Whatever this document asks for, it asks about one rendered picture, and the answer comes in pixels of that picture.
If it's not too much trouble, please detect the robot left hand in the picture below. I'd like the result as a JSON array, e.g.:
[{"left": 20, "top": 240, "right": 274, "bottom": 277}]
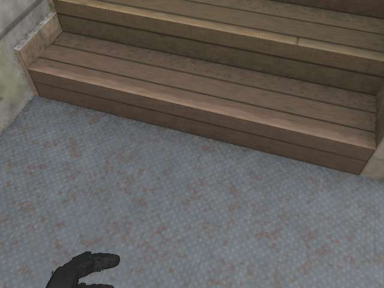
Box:
[{"left": 46, "top": 251, "right": 120, "bottom": 288}]

